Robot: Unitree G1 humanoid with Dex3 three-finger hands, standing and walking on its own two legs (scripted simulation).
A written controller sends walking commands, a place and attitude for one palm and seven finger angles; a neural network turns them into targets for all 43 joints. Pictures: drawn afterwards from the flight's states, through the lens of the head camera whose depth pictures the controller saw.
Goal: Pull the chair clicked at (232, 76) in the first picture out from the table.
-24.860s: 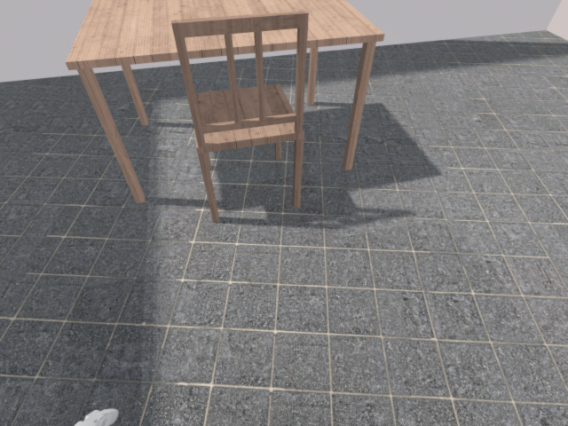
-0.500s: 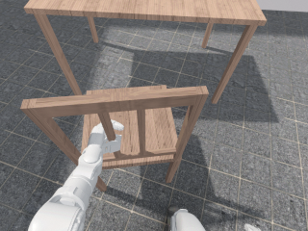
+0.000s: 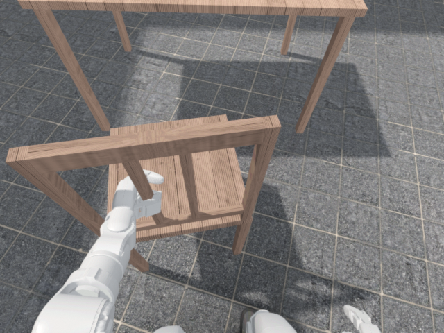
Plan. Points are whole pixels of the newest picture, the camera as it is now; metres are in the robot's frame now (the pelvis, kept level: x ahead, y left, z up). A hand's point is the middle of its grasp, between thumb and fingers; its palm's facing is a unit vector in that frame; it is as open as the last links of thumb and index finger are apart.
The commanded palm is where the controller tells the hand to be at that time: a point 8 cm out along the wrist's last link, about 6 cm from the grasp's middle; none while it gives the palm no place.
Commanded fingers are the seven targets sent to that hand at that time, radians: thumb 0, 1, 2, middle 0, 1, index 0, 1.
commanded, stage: stop walking, hand still on the chair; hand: left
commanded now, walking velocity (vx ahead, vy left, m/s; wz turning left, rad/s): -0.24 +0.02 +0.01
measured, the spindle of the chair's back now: (147, 195) +0.38 +0.16 -0.08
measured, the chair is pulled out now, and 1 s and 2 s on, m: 0.51 0.60 0.60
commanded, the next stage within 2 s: open the thumb and straighten the fingers in 0.92 s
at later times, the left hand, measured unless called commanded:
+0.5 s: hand (153, 246) +0.27 +0.13 -0.06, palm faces -0.01 -0.99 -0.17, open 5.6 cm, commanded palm +0.26 +0.19 -0.05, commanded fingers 0.00 0.90 0.90 -0.50 -1.45 -0.50 -1.45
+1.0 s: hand (152, 246) +0.27 +0.14 -0.06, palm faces -0.06 -0.99 -0.16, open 5.6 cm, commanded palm +0.25 +0.19 -0.05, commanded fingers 0.00 0.90 0.90 -0.50 -1.45 -0.50 -1.45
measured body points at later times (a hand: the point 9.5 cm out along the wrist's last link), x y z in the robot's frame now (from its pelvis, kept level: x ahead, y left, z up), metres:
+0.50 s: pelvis +0.01 +0.01 +0.01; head +0.02 +0.00 +0.46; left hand +0.27 +0.19 -0.05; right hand +0.11 -0.24 -0.11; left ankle -0.02 +0.13 -0.73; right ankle +0.06 -0.12 -0.73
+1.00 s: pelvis +0.03 +0.03 +0.01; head +0.04 +0.02 +0.46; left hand +0.27 +0.19 -0.05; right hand +0.14 -0.22 -0.10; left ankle -0.02 +0.13 -0.73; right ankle +0.06 -0.12 -0.73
